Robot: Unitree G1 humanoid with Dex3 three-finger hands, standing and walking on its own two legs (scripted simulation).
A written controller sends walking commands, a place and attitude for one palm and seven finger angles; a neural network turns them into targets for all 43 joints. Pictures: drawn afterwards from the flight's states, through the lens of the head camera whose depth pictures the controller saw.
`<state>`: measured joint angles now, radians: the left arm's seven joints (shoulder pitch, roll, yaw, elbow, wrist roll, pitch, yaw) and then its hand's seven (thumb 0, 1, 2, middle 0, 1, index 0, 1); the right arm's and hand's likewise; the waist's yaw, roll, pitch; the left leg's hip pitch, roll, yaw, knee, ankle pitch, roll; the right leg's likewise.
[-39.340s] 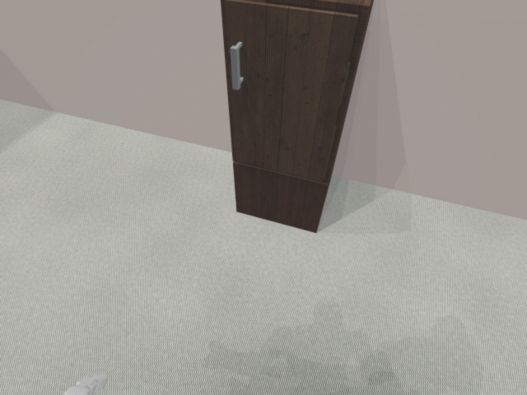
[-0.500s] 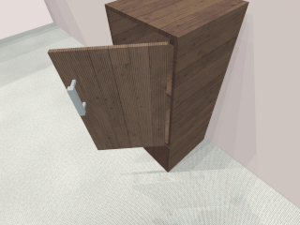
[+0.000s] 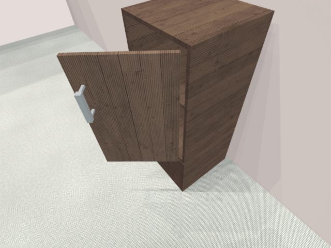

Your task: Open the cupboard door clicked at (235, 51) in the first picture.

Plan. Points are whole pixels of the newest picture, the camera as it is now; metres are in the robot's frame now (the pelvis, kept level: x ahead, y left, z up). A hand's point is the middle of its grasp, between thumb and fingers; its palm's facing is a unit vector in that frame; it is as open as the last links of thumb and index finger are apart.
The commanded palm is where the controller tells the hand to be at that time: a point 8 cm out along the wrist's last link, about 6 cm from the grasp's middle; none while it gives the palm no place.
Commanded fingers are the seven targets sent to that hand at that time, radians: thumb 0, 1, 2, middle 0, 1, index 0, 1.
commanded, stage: come to a stop and stand still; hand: left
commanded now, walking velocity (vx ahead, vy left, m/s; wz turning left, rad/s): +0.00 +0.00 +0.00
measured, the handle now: (86, 104) +0.56 +0.30 +0.02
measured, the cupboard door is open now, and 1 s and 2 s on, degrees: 52 52 52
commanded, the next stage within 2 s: look again from close up in 0.06 s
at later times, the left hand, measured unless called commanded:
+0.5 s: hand out of the picture +0.02 +0.20 -0.17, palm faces +0.02 -0.98 -0.21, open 7.3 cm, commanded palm none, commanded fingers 0.00 0.90 0.90 -0.20 -0.30 -0.20 -0.30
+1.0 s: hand out of the picture +0.03 +0.22 -0.17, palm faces +0.03 -0.97 -0.22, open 7.3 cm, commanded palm none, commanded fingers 0.00 0.90 0.90 -0.20 -0.30 -0.20 -0.30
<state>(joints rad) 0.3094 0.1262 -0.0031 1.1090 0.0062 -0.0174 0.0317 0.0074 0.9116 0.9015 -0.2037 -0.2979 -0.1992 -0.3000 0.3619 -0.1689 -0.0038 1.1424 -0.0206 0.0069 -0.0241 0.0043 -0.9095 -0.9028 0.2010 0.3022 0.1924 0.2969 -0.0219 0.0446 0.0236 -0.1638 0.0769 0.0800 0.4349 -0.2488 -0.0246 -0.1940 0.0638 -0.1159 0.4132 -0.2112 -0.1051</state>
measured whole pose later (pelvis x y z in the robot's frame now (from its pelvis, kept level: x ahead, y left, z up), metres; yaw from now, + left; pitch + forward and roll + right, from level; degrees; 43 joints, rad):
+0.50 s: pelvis +0.02 +0.03 +0.00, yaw -1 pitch -1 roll +1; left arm 0.30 0.13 0.00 1.14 0.01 -0.03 0.04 0.01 0.92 0.90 -0.20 -0.30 -0.20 -0.30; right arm 0.33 -0.10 0.01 1.15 -0.02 -0.03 -0.04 0.00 -0.91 -0.90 0.20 0.30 0.19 0.30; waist -0.01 0.02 0.01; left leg -0.12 0.04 0.11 0.41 -0.27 -0.02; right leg -0.19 0.03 -0.08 0.44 -0.25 -0.07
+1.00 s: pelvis +0.02 +0.04 +0.00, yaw -1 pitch -1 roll +1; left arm 0.28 0.14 0.01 1.11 0.01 -0.02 0.04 0.01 0.92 0.90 -0.20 -0.30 -0.20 -0.30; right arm 0.30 -0.15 -0.01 1.13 -0.02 0.00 -0.04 0.00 -0.91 -0.90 0.20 0.30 0.19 0.30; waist 0.00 0.01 0.04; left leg -0.14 0.01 0.12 0.45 -0.29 0.01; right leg -0.22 0.00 -0.07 0.50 -0.28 -0.05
